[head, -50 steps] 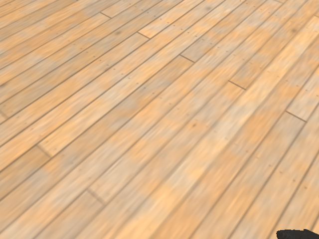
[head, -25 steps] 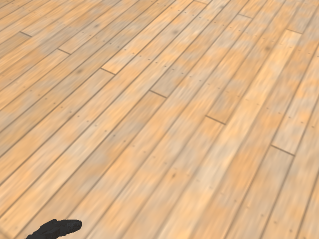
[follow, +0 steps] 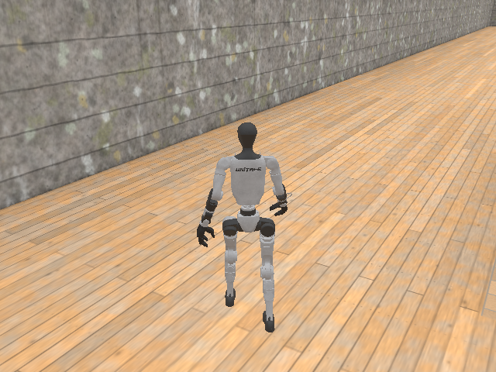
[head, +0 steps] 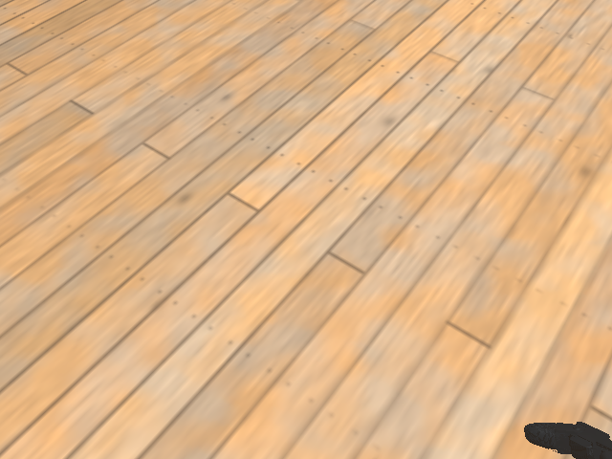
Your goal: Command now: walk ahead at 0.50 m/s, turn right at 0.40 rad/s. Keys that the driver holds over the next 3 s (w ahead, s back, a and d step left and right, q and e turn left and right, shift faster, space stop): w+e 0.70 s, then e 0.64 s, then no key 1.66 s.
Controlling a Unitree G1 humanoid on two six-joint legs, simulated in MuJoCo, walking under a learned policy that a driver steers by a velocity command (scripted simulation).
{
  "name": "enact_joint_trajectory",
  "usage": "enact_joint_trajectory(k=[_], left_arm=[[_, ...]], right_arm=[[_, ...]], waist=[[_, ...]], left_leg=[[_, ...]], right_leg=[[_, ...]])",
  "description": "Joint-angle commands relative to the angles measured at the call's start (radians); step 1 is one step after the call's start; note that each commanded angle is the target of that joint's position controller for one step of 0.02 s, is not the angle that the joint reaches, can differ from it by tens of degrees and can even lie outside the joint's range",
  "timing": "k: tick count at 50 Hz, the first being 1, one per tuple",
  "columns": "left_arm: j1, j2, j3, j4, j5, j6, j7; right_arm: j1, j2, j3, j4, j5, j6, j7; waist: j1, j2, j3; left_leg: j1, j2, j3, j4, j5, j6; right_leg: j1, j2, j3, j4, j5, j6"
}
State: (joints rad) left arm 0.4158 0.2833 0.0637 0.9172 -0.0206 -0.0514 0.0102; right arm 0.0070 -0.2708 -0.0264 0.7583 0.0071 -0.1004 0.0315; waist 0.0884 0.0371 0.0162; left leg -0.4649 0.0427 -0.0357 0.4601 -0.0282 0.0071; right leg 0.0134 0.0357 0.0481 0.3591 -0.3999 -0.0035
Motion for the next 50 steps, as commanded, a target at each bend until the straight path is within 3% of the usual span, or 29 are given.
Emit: enact_joint_trajectory(k=[1, 2, 3, 4, 5, 6, 8, 11, 15, 19, 21, 24, 25, 26, 27, 28, 29, 30, 31, 32, 33, 36, 39, 41, 44, 48, 49, 50], left_arm=[[-0.009, 0.047, -0.002, -0.088, 0.034, -0.009, 0.004], [0.087, -0.005, -0.017, -0.109, 0.000, -0.026, 0.002], [0.020, 0.116, 0.012, -0.094, -0.026, -0.029, 0.004], [-0.064, 0.154, 0.026, -0.117, -0.031, -0.026, 0.006], [-0.090, 0.139, 0.027, -0.117, -0.021, -0.019, 0.009], [-0.095, 0.119, 0.031, -0.120, -0.011, -0.012, 0.009], [-0.083, 0.078, 0.030, -0.123, -0.014, 0.009, 0.002], [-0.135, 0.052, 0.027, -0.160, -0.007, 0.028, 0.000], [-0.225, 0.039, 0.018, -0.196, -0.003, 0.022, -0.021], [-0.355, 0.029, 0.008, -0.248, -0.001, 0.020, -0.047], [-0.392, 0.038, 0.009, -0.274, -0.001, 0.023, -0.057], [-0.346, 0.082, 0.031, -0.288, 0.002, 0.030, -0.064], [-0.249, 0.113, 0.051, -0.268, -0.001, 0.033, -0.062], [-0.081, 0.167, 0.084, -0.220, -0.004, 0.037, -0.052], [0.059, 0.266, 0.118, -0.186, -0.011, 0.048, -0.029], [-0.005, 0.342, 0.116, -0.213, -0.012, 0.031, -0.031], [0.006, 0.246, 0.088, -0.234, -0.006, 0.011, -0.042], [-0.031, 0.201, 0.073, -0.226, 0.002, -0.006, -0.045], [-0.090, 0.174, 0.064, -0.233, 0.000, -0.013, -0.044], [-0.156, 0.143, 0.054, -0.246, 0.004, -0.014, -0.041], [-0.190, 0.122, 0.045, -0.262, 0.016, -0.014, -0.035], [-0.183, 0.147, 0.048, -0.262, 0.013, -0.021, -0.017], [-0.151, 0.176, 0.058, -0.247, 0.012, -0.006, 0.007], [-0.125, 0.176, 0.061, -0.239, 0.006, 0.011, 0.016], [-0.088, 0.170, 0.062, -0.222, 0.001, 0.031, 0.024], [-0.131, 0.147, 0.058, -0.242, 0.005, 0.045, 0.039], [-0.163, 0.134, 0.053, -0.257, 0.003, 0.046, 0.038], [-0.160, 0.086, 0.036, -0.283, 0.016, 0.043, 0.034]], right_arm=[[0.376, -0.277, -0.093, 0.026, -0.016, -0.011, -0.020], [0.402, -0.298, -0.099, 0.043, -0.015, 0.003, -0.013], [0.361, -0.192, -0.073, 0.029, -0.009, 0.003, -0.013], [0.293, -0.146, -0.059, 0.020, -0.005, 0.001, -0.015], [0.232, -0.121, -0.050, 0.017, -0.010, -0.002, -0.014], [0.192, -0.098, -0.046, 0.022, -0.016, -0.004, -0.014], [0.161, -0.086, -0.048, 0.032, -0.022, -0.012, -0.017], [0.175, -0.117, -0.062, 0.054, -0.021, -0.020, -0.026], [0.190, -0.151, -0.074, 0.071, -0.019, -0.009, -0.038], [0.243, -0.181, -0.085, 0.091, -0.004, 0.010, -0.045], [0.264, -0.195, -0.091, 0.103, 0.008, 0.024, -0.045], [0.248, -0.233, -0.105, 0.099, 0.024, 0.046, -0.048], [0.235, -0.241, -0.107, 0.095, 0.029, 0.055, -0.050], [0.225, -0.224, -0.100, 0.089, 0.029, 0.059, -0.051], [0.252, -0.159, -0.075, 0.068, -0.009, 0.053, -0.051], [0.316, -0.038, -0.036, 0.010, -0.031, 0.022, -0.040], [0.192, -0.133, -0.051, 0.001, 0.014, -0.014, -0.028], [0.127, -0.162, -0.060, -0.025, 0.043, -0.035, -0.022], [0.131, -0.152, -0.058, -0.011, 0.026, -0.045, -0.029], [0.142, -0.157, -0.065, 0.002, 0.000, -0.043, -0.035], [0.162, -0.162, -0.070, 0.008, -0.005, -0.032, -0.033], [0.149, -0.133, -0.068, -0.003, -0.021, 0.000, -0.035], [0.057, -0.097, -0.057, -0.040, -0.029, 0.008, -0.039], [0.005, -0.075, -0.047, -0.058, -0.023, 0.007, -0.030], [-0.053, -0.088, -0.049, -0.088, -0.010, 0.012, -0.018], [0.010, -0.148, -0.069, -0.082, -0.018, -0.001, -0.014], [0.068, -0.155, -0.073, -0.069, -0.027, -0.010, -0.018], [0.138, -0.200, -0.080, -0.070, -0.048, -0.014, -0.026]], waist=[[-0.205, 0.080, -0.304], [-0.161, 0.351, -0.390], [-0.183, 0.186, -0.273], [-0.178, 0.116, -0.149], [-0.148, 0.059, -0.089], [-0.122, 0.071, -0.047], [-0.093, 0.091, -0.022], [-0.089, 0.045, 0.008], [-0.111, 0.021, 0.031], [-0.157, 0.001, 0.070], [-0.159, 0.005, 0.081], [-0.101, 0.043, 0.024], [-0.041, 0.045, -0.033], [0.047, 0.019, -0.118], [0.079, -0.142, -0.202], [-0.049, -0.327, -0.299], [0.031, -0.175, -0.318], [0.022, -0.141, -0.184], [-0.022, -0.066, -0.120], [-0.062, -0.055, -0.080], [-0.092, -0.079, -0.071], [-0.108, -0.072, -0.042], [-0.091, -0.083, -0.017], [-0.064, -0.112, -0.038], [-0.040, -0.134, -0.048], [-0.081, -0.162, -0.074], [-0.118, -0.152, -0.099], [-0.136, -0.066, -0.211]], left_leg=[[0.684, 0.250, -0.244, 0.054, -0.039, 0.126], [0.859, 0.393, -0.665, -0.124, -0.317, 0.238], [0.759, 0.356, -0.628, -0.178, -0.476, 0.202], [0.630, 0.329, -0.473, -0.191, -0.436, 0.164], [0.511, 0.290, -0.363, -0.215, -0.318, 0.151], [0.428, 0.259, -0.275, -0.242, -0.234, 0.148], [0.345, 0.226, -0.150, -0.292, -0.131, 0.146], [0.337, 0.237, -0.044, -0.330, -0.013, 0.173], [0.370, 0.217, 0.094, -0.348, 0.057, 0.164], [0.442, 0.234, 0.177, -0.341, 0.080, 0.150], [0.510, 0.254, 0.199, -0.309, 0.127, 0.136], [0.571, 0.259, 0.245, -0.136, 0.522, 0.105], [0.555, 0.244, 0.266, 0.013, 0.648, 0.090], [0.458, 0.202, 0.292, 0.234, 0.624, 0.056], [0.186, 0.146, 0.296, 0.567, 0.196, 0.004], [-0.208, -0.067, 0.127, 0.853, -0.586, -0.043], [-0.313, -0.040, -0.045, 0.924, -0.565, -0.020], [-0.377, 0.001, -0.034, 0.888, -0.460, 0.006], [-0.325, 0.045, -0.040, 0.806, -0.373, 0.015], [-0.251, 0.073, -0.043, 0.720, -0.317, 0.008], [-0.187, 0.090, -0.052, 0.681, -0.278, 0.001], [-0.144, 0.070, -0.024, 0.561, -0.209, -0.048], [-0.108, 0.014, 0.003, 0.349, -0.064, -0.082], [-0.034, -0.034, 0.014, 0.207, 0.064, -0.078], [0.000, -0.071, -0.008, 0.099, 0.122, -0.066], [0.040, -0.066, -0.055, 0.007, 0.022, -0.025], [0.136, -0.052, -0.036, -0.071, 0.118, -0.001], [0.363, 0.087, -0.137, -0.036, 0.401, 0.059]], right_leg=[[-0.376, -0.064, 0.041, 0.540, 0.188, -0.067], [-0.671, 0.029, 0.035, 0.797, -0.216, -0.030], [-0.753, -0.039, 0.108, 0.904, -0.172, -0.034], [-0.779, -0.078, 0.083, 0.906, -0.077, -0.040], [-0.737, -0.119, 0.070, 0.882, 0.003, -0.035], [-0.702, -0.147, 0.074, 0.835, 0.058, -0.031], [-0.633, -0.174, 0.061, 0.798, 0.110, -0.023], [-0.688, -0.186, 0.059, 0.723, 0.190, -0.006], [-0.688, -0.177, 0.022, 0.501, 0.369, 0.000], [-0.676, -0.158, -0.048, 0.344, 0.414, -0.019], [-0.681, -0.146, -0.067, 0.301, 0.368, -0.040], [-0.552, -0.070, -0.139, 0.280, 0.225, -0.094], [-0.421, -0.025, -0.167, 0.262, 0.203, -0.121], [-0.176, 0.022, -0.168, 0.203, 0.256, -0.160], [0.116, -0.127, 0.088, 0.176, 0.255, -0.225], [0.352, -0.335, 0.674, 0.021, 0.010, -0.408], [0.352, -0.365, 0.746, -0.090, -0.047, -0.390], [0.256, -0.342, 0.609, -0.098, 0.039, -0.348], [0.121, -0.295, 0.491, -0.089, 0.148, -0.313], [-0.002, -0.255, 0.399, -0.097, 0.249, -0.288], [-0.075, -0.231, 0.355, -0.119, 0.313, -0.281], [-0.181, -0.199, 0.269, -0.144, 0.527, -0.290], [-0.248, -0.132, 0.157, -0.087, 0.766, -0.240], [-0.274, -0.096, 0.135, -0.054, 0.739, -0.194], [-0.238, -0.112, 0.209, -0.008, 0.633, -0.163], [-0.125, -0.134, 0.344, 0.157, 0.598, -0.143], [-0.136, -0.091, 0.333, 0.243, 0.582, -0.115], [-0.224, -0.021, 0.281, 0.441, 0.423, -0.072]])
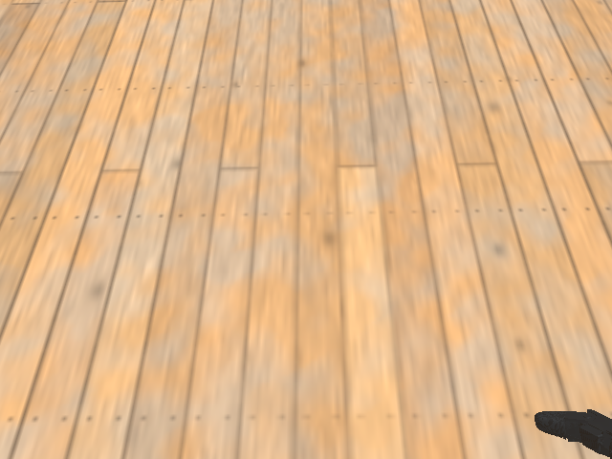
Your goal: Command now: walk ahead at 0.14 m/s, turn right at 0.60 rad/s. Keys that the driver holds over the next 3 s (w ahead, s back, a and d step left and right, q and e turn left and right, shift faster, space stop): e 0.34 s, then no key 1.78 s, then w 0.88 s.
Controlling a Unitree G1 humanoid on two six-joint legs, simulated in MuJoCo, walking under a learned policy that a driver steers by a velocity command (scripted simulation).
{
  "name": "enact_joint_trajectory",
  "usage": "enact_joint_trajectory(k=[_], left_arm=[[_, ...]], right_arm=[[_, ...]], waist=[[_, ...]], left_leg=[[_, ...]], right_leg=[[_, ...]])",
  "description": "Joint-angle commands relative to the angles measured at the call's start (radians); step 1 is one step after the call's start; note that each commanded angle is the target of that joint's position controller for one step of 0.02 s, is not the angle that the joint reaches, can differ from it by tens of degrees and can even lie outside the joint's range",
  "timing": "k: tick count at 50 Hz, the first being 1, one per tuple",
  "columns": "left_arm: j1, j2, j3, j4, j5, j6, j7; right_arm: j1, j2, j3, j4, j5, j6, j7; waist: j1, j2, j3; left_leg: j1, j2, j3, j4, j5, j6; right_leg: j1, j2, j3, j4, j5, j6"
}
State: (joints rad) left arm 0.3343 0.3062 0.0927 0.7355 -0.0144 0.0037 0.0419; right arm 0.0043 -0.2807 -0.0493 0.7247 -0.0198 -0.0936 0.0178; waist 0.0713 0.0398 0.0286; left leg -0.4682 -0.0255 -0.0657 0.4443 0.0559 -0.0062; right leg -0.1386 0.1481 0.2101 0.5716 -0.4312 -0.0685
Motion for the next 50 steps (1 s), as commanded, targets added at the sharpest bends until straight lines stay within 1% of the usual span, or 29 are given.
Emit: enact_joint_trajectory(k=[1, 2, 3, 4, 5, 7, 9, 13, 18, 20, 21, 22, 23, 24, 25, 26, 27, 29, 31, 33, 35, 38, 39, 40, 41, 42, 43, 46, 50], left_arm=[[0.109, 0.004, -0.008, -0.088, 0.017, -0.012, 0.001], [0.220, 0.105, 0.003, -0.074, -0.001, -0.010, -0.007], [0.133, 0.178, 0.026, -0.061, -0.015, 0.007, -0.004], [0.032, 0.196, 0.033, -0.074, -0.014, 0.028, 0.002], [-0.009, 0.188, 0.036, -0.081, -0.010, 0.047, 0.008], [-0.016, 0.130, 0.025, -0.098, -0.011, 0.065, 0.007], [-0.020, 0.087, 0.014, -0.109, -0.008, 0.061, 0.008], [-0.079, 0.081, 0.004, -0.139, 0.002, 0.054, -0.004], [-0.105, 0.098, 0.006, -0.148, 0.004, 0.057, -0.031], [-0.058, 0.089, 0.009, -0.126, 0.010, 0.055, -0.040], [-0.027, 0.103, 0.016, -0.109, 0.014, 0.054, -0.040], [-0.008, 0.157, 0.029, -0.109, 0.016, 0.054, -0.032], [-0.062, 0.255, 0.041, -0.145, 0.021, 0.057, -0.015], [-0.055, 0.229, 0.034, -0.152, 0.055, 0.036, -0.021], [-0.099, 0.197, 0.021, -0.142, 0.060, 0.016, -0.024], [-0.156, 0.168, 0.014, -0.138, 0.045, 0.002, -0.025], [-0.188, 0.134, 0.002, -0.136, 0.032, -0.006, -0.024], [-0.210, 0.083, -0.022, -0.125, 0.032, -0.012, -0.019], [-0.216, 0.070, -0.027, -0.111, 0.033, -0.013, -0.018], [-0.204, 0.084, -0.023, -0.093, 0.032, -0.009, -0.019], [-0.189, 0.099, -0.019, -0.071, 0.032, -0.002, -0.024], [-0.214, 0.075, -0.031, -0.041, 0.018, 0.000, -0.029], [-0.197, 0.065, -0.035, -0.024, 0.013, -0.004, -0.030], [-0.170, 0.049, -0.040, -0.014, 0.026, -0.012, -0.031], [-0.131, 0.061, -0.033, -0.005, 0.037, -0.021, -0.038], [-0.160, 0.054, -0.035, 0.003, 0.038, -0.020, -0.036], [-0.212, 0.074, -0.030, 0.007, 0.035, -0.016, -0.033], [-0.228, 0.055, -0.029, 0.023, 0.028, 0.005, -0.022], [-0.218, 0.043, -0.026, 0.070, 0.025, 0.007, -0.019]], right_arm=[[0.166, -0.212, -0.053, -0.044, -0.040, -0.009, -0.019], [0.197, -0.198, -0.058, -0.032, -0.002, 0.013, -0.014], [0.142, -0.134, -0.042, -0.063, 0.011, 0.027, -0.018], [0.102, -0.097, -0.029, -0.071, 0.006, 0.043, -0.024], [0.066, -0.084, -0.021, -0.075, 0.002, 0.057, -0.028], [0.032, -0.111, -0.027, -0.064, -0.009, 0.071, -0.035], [0.044, -0.120, -0.033, -0.053, -0.010, 0.072, -0.040], [0.042, -0.153, -0.048, -0.045, 0.002, 0.081, -0.046], [0.044, -0.187, -0.059, -0.025, 0.019, 0.099, -0.037], [0.040, -0.186, -0.056, -0.008, 0.039, 0.107, -0.033], [0.072, -0.164, -0.050, 0.011, 0.047, 0.110, -0.030], [0.119, -0.107, -0.034, 0.028, 0.037, 0.109, -0.020], [0.114, -0.061, -0.016, -0.014, -0.006, 0.102, -0.011], [0.018, -0.136, -0.042, -0.026, 0.003, 0.100, -0.024], [0.030, -0.145, -0.050, -0.017, 0.024, 0.104, -0.028], [0.074, -0.136, -0.053, 0.010, 0.027, 0.110, -0.032], [0.098, -0.138, -0.056, 0.033, 0.017, 0.115, -0.039], [0.125, -0.125, -0.055, 0.049, 0.015, 0.117, -0.041], [0.121, -0.099, -0.044, 0.051, 0.024, 0.116, -0.038], [0.088, -0.079, -0.029, 0.044, 0.022, 0.116, -0.035], [0.081, -0.087, -0.026, 0.041, 0.024, 0.117, -0.032], [0.133, -0.084, -0.021, 0.067, 0.023, 0.111, -0.029], [0.155, -0.091, -0.018, 0.078, 0.010, 0.106, -0.027], [0.173, -0.134, -0.022, 0.082, -0.002, 0.102, -0.030], [0.164, -0.195, -0.036, 0.088, 0.005, 0.102, -0.032], [0.136, -0.148, -0.029, 0.098, 0.016, 0.099, -0.024], [0.122, -0.109, -0.020, 0.096, 0.013, 0.094, -0.019], [0.123, -0.097, -0.011, 0.120, 0.007, 0.077, -0.023], [0.137, -0.095, -0.005, 0.150, 0.010, 0.077, -0.034]], waist=[[-0.038, 0.176, -0.334], [-0.025, 0.243, -0.434], [-0.056, 0.121, -0.335], [-0.072, 0.054, -0.239], [-0.067, 0.034, -0.173], [-0.044, 0.086, -0.088], [-0.052, 0.109, -0.099], [-0.072, 0.094, -0.150], [-0.077, 0.106, -0.127], [-0.040, 0.089, -0.126], [-0.032, 0.069, -0.123], [-0.045, -0.082, -0.107], [-0.087, -0.360, -0.081], [-0.007, -0.254, -0.092], [-0.038, -0.211, -0.083], [-0.069, -0.187, -0.079], [-0.077, -0.186, -0.086], [-0.097, -0.180, -0.100], [-0.095, -0.177, -0.104], [-0.068, -0.178, -0.098], [-0.050, -0.182, -0.092], [-0.085, -0.159, -0.076], [-0.098, -0.130, -0.077], [-0.079, -0.069, -0.102], [-0.027, 0.046, -0.101], [-0.043, 0.083, -0.099], [-0.069, 0.051, -0.070], [-0.074, 0.027, -0.056], [-0.080, -0.010, -0.040]], left_leg=[[0.664, 0.415, -0.383, 0.039, 0.745, 0.240], [0.713, 0.532, -0.602, 0.012, 0.506, 0.343], [0.626, 0.459, -0.506, -0.029, 0.274, 0.311], [0.520, 0.389, -0.363, -0.055, 0.127, 0.259], [0.410, 0.340, -0.285, -0.089, 0.026, 0.236], [0.234, 0.262, -0.144, -0.162, -0.068, 0.215], [0.243, 0.259, -0.081, -0.184, -0.031, 0.237], [0.290, 0.320, -0.034, -0.197, -0.016, 0.265], [0.273, 0.335, 0.028, -0.189, -0.127, 0.235], [0.253, 0.320, 0.054, -0.125, -0.151, 0.193], [0.202, 0.294, 0.082, -0.067, -0.194, 0.143], [0.090, 0.219, 0.168, 0.099, -0.325, 0.048], [-0.141, 0.063, 0.241, 0.324, -0.647, -0.055], [-0.133, 0.063, 0.098, 0.531, -0.691, -0.056], [-0.124, 0.074, 0.062, 0.600, -0.625, -0.045], [-0.120, 0.081, 0.051, 0.610, -0.554, -0.043], [-0.118, 0.084, 0.049, 0.618, -0.498, -0.051], [-0.048, 0.078, 0.050, 0.636, -0.426, -0.070], [-0.015, 0.086, 0.048, 0.509, -0.393, -0.078], [0.045, 0.087, 0.055, 0.367, -0.410, -0.078], [0.099, 0.080, 0.066, 0.276, -0.448, -0.073], [0.221, 0.068, 0.079, 0.022, -0.300, -0.048], [0.306, 0.080, 0.059, -0.082, -0.134, -0.032], [0.389, 0.145, -0.012, -0.072, 0.058, -0.009], [0.387, 0.175, -0.010, -0.008, 0.097, 0.030], [0.291, 0.158, -0.008, -0.021, -0.079, 0.057], [0.254, 0.137, 0.000, -0.042, -0.152, 0.045], [0.247, 0.118, 0.020, -0.051, -0.161, 0.009], [0.256, 0.107, 0.029, -0.052, -0.194, 0.006]], right_leg=[[-0.321, 0.012, 0.018, 0.503, -0.279, 0.062], [-0.422, -0.041, -0.001, 0.689, -0.326, 0.094], [-0.475, -0.089, -0.011, 0.765, -0.227, 0.129], [-0.496, -0.117, -0.057, 0.763, -0.152, 0.147], [-0.483, -0.141, -0.074, 0.743, -0.108, 0.157], [-0.395, -0.162, -0.127, 0.645, -0.046, 0.155], [-0.369, -0.168, -0.162, 0.551, -0.027, 0.154], [-0.319, -0.216, -0.175, 0.389, 0.049, 0.138], [-0.206, -0.204, -0.229, 0.191, 0.085, 0.093], [-0.098, -0.172, -0.260, 0.001, 0.171, 0.053], [-0.012, -0.155, -0.251, -0.089, 0.221, 0.022], [0.077, -0.265, -0.079, -0.218, 0.343, -0.034], [0.106, -0.505, 0.238, -0.262, 0.518, -0.189], [-0.015, -0.535, 0.239, -0.276, 0.503, -0.266], [-0.039, -0.476, 0.147, -0.274, 0.485, -0.232], [-0.035, -0.416, 0.073, -0.264, 0.455, -0.175], [-0.021, -0.391, 0.035, -0.255, 0.480, -0.144], [-0.041, -0.360, -0.022, -0.241, 0.606, -0.140], [-0.007, -0.340, -0.048, -0.228, 0.613, -0.136], [0.006, -0.343, -0.037, -0.216, 0.587, -0.141], [0.003, -0.362, 0.000, -0.210, 0.567, -0.161], [-0.030, -0.343, 0.016, -0.185, 0.527, -0.135], [-0.061, -0.320, 0.009, -0.182, 0.481, -0.096], [-0.094, -0.274, -0.018, -0.157, 0.401, -0.046], [-0.110, -0.207, -0.078, -0.149, 0.313, -0.011], [-0.045, -0.175, -0.118, -0.159, 0.284, 0.019], [-0.026, -0.173, -0.121, -0.139, 0.285, 0.028], [-0.019, -0.182, -0.115, -0.141, 0.348, 0.012], [-0.025, -0.182, -0.116, -0.159, 0.336, 0.014]])
Over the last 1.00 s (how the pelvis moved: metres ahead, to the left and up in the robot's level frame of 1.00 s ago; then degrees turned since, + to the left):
0.50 -0.13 0.00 -36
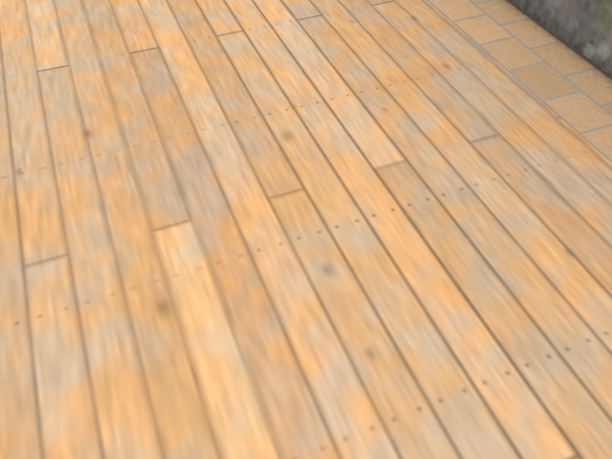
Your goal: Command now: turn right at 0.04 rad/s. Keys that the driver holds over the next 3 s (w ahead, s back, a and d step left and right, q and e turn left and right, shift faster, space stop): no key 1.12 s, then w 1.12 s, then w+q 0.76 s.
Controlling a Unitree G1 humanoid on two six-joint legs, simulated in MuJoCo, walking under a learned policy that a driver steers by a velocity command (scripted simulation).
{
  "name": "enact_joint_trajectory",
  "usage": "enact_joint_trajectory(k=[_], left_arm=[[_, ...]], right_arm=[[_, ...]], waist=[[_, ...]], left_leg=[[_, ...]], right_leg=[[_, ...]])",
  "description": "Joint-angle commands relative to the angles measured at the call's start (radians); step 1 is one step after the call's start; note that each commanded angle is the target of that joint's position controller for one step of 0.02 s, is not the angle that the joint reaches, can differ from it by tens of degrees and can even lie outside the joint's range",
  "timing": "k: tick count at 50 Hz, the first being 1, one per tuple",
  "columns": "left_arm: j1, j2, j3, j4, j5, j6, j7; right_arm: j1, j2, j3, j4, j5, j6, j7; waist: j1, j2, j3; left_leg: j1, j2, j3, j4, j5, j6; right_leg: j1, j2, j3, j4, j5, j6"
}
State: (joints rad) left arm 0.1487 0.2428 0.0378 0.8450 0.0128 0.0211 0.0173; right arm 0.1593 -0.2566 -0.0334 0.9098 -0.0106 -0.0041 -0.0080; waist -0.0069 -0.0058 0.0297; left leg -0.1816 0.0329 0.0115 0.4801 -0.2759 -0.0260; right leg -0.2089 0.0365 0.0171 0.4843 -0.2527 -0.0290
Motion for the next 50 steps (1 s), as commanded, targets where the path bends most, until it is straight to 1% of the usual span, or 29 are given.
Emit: enact_joint_trajectory(k=[1, 4, 8, 16, 23, 35, 50], left_arm=[[-0.030, 0.107, 0.030, -0.027, -0.002, -0.012, 0.007], [-0.024, 0.108, 0.032, 0.010, -0.004, -0.014, 0.009], [-0.017, 0.112, 0.032, 0.056, -0.006, -0.017, 0.013], [-0.009, 0.114, 0.027, 0.134, -0.009, -0.020, 0.017], [-0.005, 0.107, 0.021, 0.184, -0.011, -0.020, 0.018], [0.006, 0.094, 0.012, 0.238, -0.012, -0.018, 0.018], [0.038, 0.078, 0.003, 0.266, -0.014, -0.018, 0.021]], right_arm=[[-0.017, -0.120, -0.020, -0.029, 0.001, -0.011, -0.011], [-0.014, -0.120, -0.017, -0.011, 0.001, -0.010, -0.017], [-0.009, -0.116, -0.013, 0.013, 0.001, -0.009, -0.020], [0.010, -0.107, -0.006, 0.055, 0.002, -0.007, -0.023], [0.035, -0.102, -0.001, 0.083, 0.003, -0.006, -0.028], [0.083, -0.089, 0.008, 0.116, 0.004, -0.007, -0.034], [0.139, -0.065, 0.014, 0.140, 0.006, -0.009, -0.037]], waist=[[-0.003, 0.028, -0.037], [-0.004, 0.011, -0.030], [-0.004, 0.002, -0.026], [0.000, 0.006, -0.019], [0.002, 0.010, -0.014], [0.005, 0.006, -0.006], [0.007, 0.007, 0.004]], left_leg=[[-0.029, 0.047, -0.047, -0.089, 0.132, 0.027], [-0.023, 0.041, -0.044, -0.091, 0.124, 0.029], [-0.021, 0.034, -0.039, -0.094, 0.121, 0.030], [-0.019, 0.020, -0.029, -0.099, 0.122, 0.029], [-0.021, 0.013, -0.024, -0.100, 0.124, 0.028], [-0.027, 0.006, -0.020, -0.099, 0.124, 0.028], [-0.036, -0.001, -0.019, -0.097, 0.123, 0.032]], right_leg=[[0.043, -0.070, 0.076, -0.075, 0.155, -0.022], [0.041, -0.068, 0.072, -0.081, 0.155, -0.015], [0.045, -0.067, 0.067, -0.086, 0.157, -0.010], [0.046, -0.067, 0.059, -0.091, 0.158, -0.009], [0.043, -0.065, 0.052, -0.094, 0.157, -0.008], [0.037, -0.060, 0.042, -0.097, 0.154, -0.007], [0.025, -0.057, 0.032, -0.094, 0.149, -0.004]])
Over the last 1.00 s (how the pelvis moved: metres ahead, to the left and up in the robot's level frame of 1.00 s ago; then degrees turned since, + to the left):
0.06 -0.03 0.01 -18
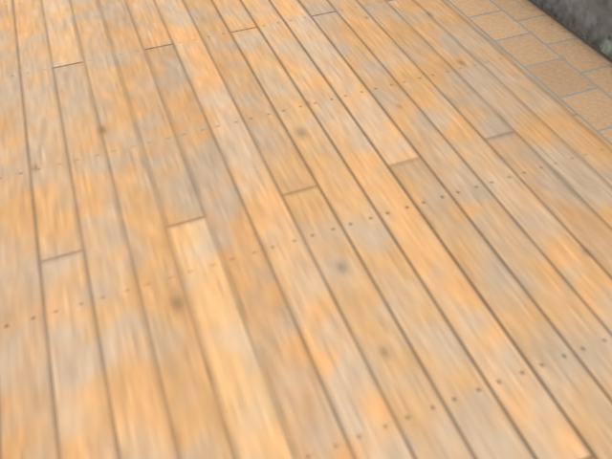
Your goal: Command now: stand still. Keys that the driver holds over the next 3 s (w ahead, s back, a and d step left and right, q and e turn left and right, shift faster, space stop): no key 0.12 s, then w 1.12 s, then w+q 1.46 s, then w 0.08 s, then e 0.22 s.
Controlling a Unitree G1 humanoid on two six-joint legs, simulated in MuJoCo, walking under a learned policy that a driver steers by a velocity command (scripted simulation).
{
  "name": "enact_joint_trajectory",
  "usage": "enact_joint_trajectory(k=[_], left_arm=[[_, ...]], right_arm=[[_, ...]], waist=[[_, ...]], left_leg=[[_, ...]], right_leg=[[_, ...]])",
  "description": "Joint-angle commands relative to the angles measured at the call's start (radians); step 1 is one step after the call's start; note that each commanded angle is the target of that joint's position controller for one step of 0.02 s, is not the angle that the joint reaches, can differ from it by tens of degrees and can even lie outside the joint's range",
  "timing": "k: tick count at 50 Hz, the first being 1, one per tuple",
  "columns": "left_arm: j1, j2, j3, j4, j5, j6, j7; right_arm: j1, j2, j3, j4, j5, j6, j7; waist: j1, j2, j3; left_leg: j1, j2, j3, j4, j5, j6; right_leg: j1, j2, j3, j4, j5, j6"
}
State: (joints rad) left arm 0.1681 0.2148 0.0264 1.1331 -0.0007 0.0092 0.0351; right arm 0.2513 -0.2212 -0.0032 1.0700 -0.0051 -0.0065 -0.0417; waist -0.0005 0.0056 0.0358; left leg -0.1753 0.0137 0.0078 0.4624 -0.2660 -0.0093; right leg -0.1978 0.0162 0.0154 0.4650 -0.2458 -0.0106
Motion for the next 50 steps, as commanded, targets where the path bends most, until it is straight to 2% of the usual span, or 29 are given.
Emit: enact_joint_trajectory(k=[1, 6, 7, 9, 12, 14, 16, 17, 19, 20, 21, 22, 23, 24, 26, 29, 33, 36, 39, 40, 41, 42, 43, 44, 45, 46, 47, 48, 50], left_arm=[[0.022, 0.104, 0.014, -0.021, 0.000, -0.006, 0.004], [0.036, 0.098, 0.011, -0.018, 0.000, -0.006, 0.005], [0.055, 0.088, 0.009, -0.008, 0.000, -0.006, 0.005], [0.069, 0.112, 0.019, -0.010, -0.013, -0.004, 0.009], [0.086, 0.114, 0.024, -0.029, -0.020, -0.034, 0.004], [0.149, 0.126, 0.031, -0.022, -0.028, -0.059, -0.006], [0.204, 0.164, 0.044, -0.015, -0.031, -0.073, -0.014], [0.198, 0.170, 0.046, -0.024, -0.029, -0.077, -0.015], [0.109, 0.174, 0.045, -0.065, -0.031, -0.081, -0.017], [0.019, 0.162, 0.041, -0.102, -0.036, -0.081, -0.019], [-0.070, 0.114, 0.028, -0.142, -0.039, -0.089, -0.022], [-0.090, 0.065, 0.018, -0.188, -0.028, -0.117, -0.026], [-0.080, 0.100, 0.025, -0.184, -0.022, -0.134, -0.029], [-0.045, 0.104, 0.027, -0.172, -0.033, -0.143, -0.040], [-0.053, 0.099, 0.030, -0.176, -0.039, -0.149, -0.051], [-0.102, 0.060, 0.027, -0.206, -0.029, -0.137, -0.064], [-0.290, 0.008, -0.004, -0.291, -0.021, -0.121, -0.072], [-0.339, 0.061, 0.002, -0.336, -0.032, -0.115, -0.075], [-0.253, 0.134, 0.034, -0.337, -0.031, -0.119, -0.076], [-0.118, 0.168, 0.055, -0.299, -0.034, -0.117, -0.071], [0.042, 0.204, 0.076, -0.251, -0.037, -0.110, -0.063], [0.219, 0.278, 0.095, -0.216, -0.020, -0.100, -0.052], [0.262, 0.292, 0.090, -0.195, -0.004, -0.102, -0.065], [0.210, 0.201, 0.068, -0.194, -0.013, -0.105, -0.068], [0.103, 0.164, 0.056, -0.210, -0.018, -0.113, -0.066], [0.011, 0.142, 0.046, -0.230, -0.013, -0.122, -0.070], [-0.031, 0.117, 0.040, -0.233, 0.001, -0.130, -0.075], [-0.043, 0.097, 0.033, -0.225, 0.012, -0.134, -0.078], [-0.024, 0.094, 0.030, -0.203, 0.003, -0.135, -0.076]], right_arm=[[0.050, -0.099, -0.016, -0.019, 0.000, -0.006, -0.003], [0.066, -0.092, -0.016, -0.014, 0.001, -0.006, -0.004], [0.086, -0.080, -0.014, -0.002, 0.002, -0.005, -0.005], [0.083, -0.100, -0.023, -0.007, 0.013, -0.002, -0.011], [0.075, -0.088, -0.025, -0.033, 0.020, -0.029, -0.007], [0.060, -0.067, -0.024, -0.049, 0.022, -0.057, 0.006], [0.036, -0.029, -0.019, -0.073, 0.028, -0.079, 0.021], [0.027, -0.030, -0.019, -0.081, 0.031, -0.087, 0.026], [0.096, -0.025, -0.022, -0.063, 0.035, -0.099, 0.033], [0.196, -0.037, -0.028, -0.025, 0.034, -0.102, 0.033], [0.336, -0.105, -0.051, 0.019, 0.032, -0.105, 0.030], [0.467, -0.239, -0.091, 0.053, 0.035, -0.108, 0.038], [0.452, -0.186, -0.072, 0.041, 0.016, -0.112, 0.042], [0.395, -0.128, -0.057, 0.022, 0.005, -0.116, 0.043], [0.324, -0.107, -0.045, -0.004, 0.010, -0.108, 0.053], [0.323, -0.050, -0.022, -0.010, 0.003, -0.081, 0.044], [0.284, -0.121, -0.031, -0.049, 0.000, -0.080, 0.016], [0.312, -0.148, -0.047, -0.030, 0.019, -0.090, 0.014], [0.290, -0.168, -0.062, -0.032, 0.014, -0.080, 0.016], [0.274, -0.170, -0.065, -0.038, 0.007, -0.068, 0.016], [0.254, -0.167, -0.062, -0.052, 0.002, -0.061, 0.019], [0.259, -0.122, -0.045, -0.079, -0.018, -0.063, 0.023], [0.410, 0.047, -0.004, -0.069, 0.002, -0.083, 0.040], [0.301, -0.063, -0.030, -0.078, 0.033, -0.112, 0.045], [0.184, -0.117, -0.047, -0.124, 0.060, -0.127, 0.045], [0.128, -0.126, -0.050, -0.138, 0.054, -0.132, 0.035], [0.110, -0.126, -0.062, -0.138, 0.039, -0.126, 0.027], [0.143, -0.103, -0.064, -0.137, 0.033, -0.111, 0.026], [0.161, -0.068, -0.065, -0.139, 0.031, -0.088, 0.021]], waist=[[0.001, -0.004, -0.001], [0.001, -0.003, 0.002], [0.002, -0.005, -0.022], [0.006, -0.010, 0.026], [0.012, -0.029, 0.118], [0.033, -0.062, 0.103], [0.038, -0.156, 0.079], [0.029, -0.166, 0.086], [-0.037, -0.158, 0.098], [-0.095, -0.124, 0.100], [-0.153, 0.012, 0.085], [-0.171, 0.306, 0.034], [-0.141, 0.235, 0.029], [-0.096, 0.137, 0.050], [-0.060, 0.056, 0.062], [-0.046, 0.076, 0.061], [-0.063, 0.081, 0.112], [-0.047, 0.108, 0.128], [0.028, 0.140, 0.018], [0.096, 0.158, -0.071], [0.170, 0.155, -0.158], [0.205, 0.017, -0.298], [0.101, -0.269, -0.472], [0.134, -0.177, -0.358], [0.102, -0.139, -0.181], [0.061, -0.025, -0.109], [0.025, 0.002, -0.070], [-0.016, -0.028, -0.071], [-0.041, -0.063, -0.039]], left_leg=[[-0.042, 0.018, -0.015, -0.079, 0.113, 0.015], [-0.045, 0.017, -0.016, -0.078, 0.112, 0.017], [-0.036, 0.005, -0.004, -0.078, 0.017, 0.019], [-0.095, -0.017, 0.005, -0.046, -0.292, 0.047], [-0.201, 0.013, -0.045, -0.014, -0.420, 0.088], [-0.261, 0.009, -0.035, 0.067, -0.345, 0.089], [-0.307, -0.025, 0.031, 0.207, -0.213, 0.083], [-0.284, -0.020, 0.027, 0.231, -0.183, 0.096], [-0.139, -0.014, 0.021, 0.125, -0.179, 0.132], [0.035, -0.007, 0.000, 0.007, -0.136, 0.144], [0.205, 0.085, -0.171, -0.094, -0.144, 0.174], [0.398, 0.289, -0.531, -0.227, -0.059, 0.266], [0.435, 0.368, -0.655, -0.230, 0.063, 0.301], [0.438, 0.355, -0.568, -0.202, 0.168, 0.282], [0.433, 0.304, -0.391, -0.215, 0.327, 0.238], [0.331, 0.222, -0.210, -0.272, 0.447, 0.187], [0.048, 0.146, -0.081, -0.385, 0.379, 0.178], [0.121, 0.195, -0.077, -0.396, 0.418, 0.171], [0.272, 0.226, -0.052, -0.217, 0.855, 0.131], [0.280, 0.213, -0.030, -0.059, 1.009, 0.114], [0.185, 0.180, -0.014, 0.145, 1.001, 0.088], [-0.069, 0.112, 0.007, 0.473, 0.615, 0.067], [-0.391, -0.085, -0.079, 0.829, -0.271, 0.023], [-0.489, -0.042, -0.178, 0.943, -0.283, 0.055], [-0.548, 0.008, -0.135, 0.943, -0.193, 0.072], [-0.493, 0.064, -0.115, 0.894, -0.095, 0.077], [-0.437, 0.097, -0.102, 0.847, -0.045, 0.076], [-0.370, 0.126, -0.111, 0.814, -0.018, 0.077], [-0.345, 0.143, -0.096, 0.740, -0.022, 0.067]], right_leg=[[0.013, -0.036, 0.033, -0.075, 0.141, -0.023], [0.009, -0.035, 0.031, -0.073, 0.139, -0.022], [0.018, -0.025, 0.020, -0.077, 0.037, -0.024], [-0.047, -0.007, 0.015, -0.061, -0.324, -0.051], [-0.125, -0.065, 0.104, -0.080, -0.492, -0.104], [-0.059, -0.131, 0.208, -0.111, -0.502, -0.149], [0.009, -0.249, 0.403, -0.215, -0.553, -0.219], [-0.020, -0.288, 0.467, -0.249, -0.540, -0.242], [-0.131, -0.268, 0.414, -0.221, -0.453, -0.219], [-0.245, -0.203, 0.306, -0.151, -0.351, -0.174], [-0.400, -0.094, 0.126, 0.072, -0.177, -0.100], [-0.588, 0.040, -0.060, 0.427, -0.126, -0.026], [-0.706, 0.017, 0.011, 0.628, -0.280, -0.027], [-0.758, -0.029, 0.049, 0.744, -0.238, -0.048], [-0.819, -0.083, 0.024, 0.770, -0.110, -0.068], [-0.731, -0.111, -0.032, 0.650, -0.001, -0.049], [-0.434, -0.041, -0.112, 0.244, 0.235, -0.009], [-0.380, -0.032, -0.088, 0.114, 0.280, -0.039], [-0.238, 0.016, -0.094, 0.073, 0.238, -0.090], [-0.087, 0.044, -0.108, 0.085, 0.212, -0.114], [0.137, 0.024, -0.087, 0.078, 0.222, -0.143], [0.451, -0.189, 0.172, 0.108, 0.158, -0.208], [0.698, -0.428, 0.703, -0.063, -0.098, -0.383], [0.592, -0.373, 0.747, -0.179, -0.180, -0.327], [0.418, -0.346, 0.573, -0.206, -0.118, -0.283], [0.239, -0.317, 0.449, -0.237, 0.018, -0.261], [0.109, -0.282, 0.352, -0.259, 0.114, -0.246], [0.035, -0.251, 0.286, -0.288, 0.130, -0.238], [-0.047, -0.225, 0.214, -0.339, 0.122, -0.246]])
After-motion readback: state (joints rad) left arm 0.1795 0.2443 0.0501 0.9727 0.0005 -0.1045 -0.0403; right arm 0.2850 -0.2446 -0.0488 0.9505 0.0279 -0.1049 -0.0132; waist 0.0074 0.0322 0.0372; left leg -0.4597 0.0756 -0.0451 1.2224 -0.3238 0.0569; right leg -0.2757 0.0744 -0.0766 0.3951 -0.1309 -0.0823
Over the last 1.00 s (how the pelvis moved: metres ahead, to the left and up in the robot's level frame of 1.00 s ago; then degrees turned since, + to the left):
0.00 0.01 0.00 1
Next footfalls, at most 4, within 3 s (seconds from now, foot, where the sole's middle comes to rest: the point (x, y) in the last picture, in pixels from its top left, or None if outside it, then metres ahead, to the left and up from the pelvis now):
0.82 right None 0.44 -0.09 -0.78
1.38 left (254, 365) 0.73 0.16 -0.78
1.88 right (315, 261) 1.05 0.01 -0.78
2.40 left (186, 230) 1.17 0.38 -0.78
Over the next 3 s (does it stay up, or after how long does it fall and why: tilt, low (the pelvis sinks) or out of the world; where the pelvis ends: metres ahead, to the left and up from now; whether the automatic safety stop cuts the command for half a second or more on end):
stays up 1.35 0.40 -0.01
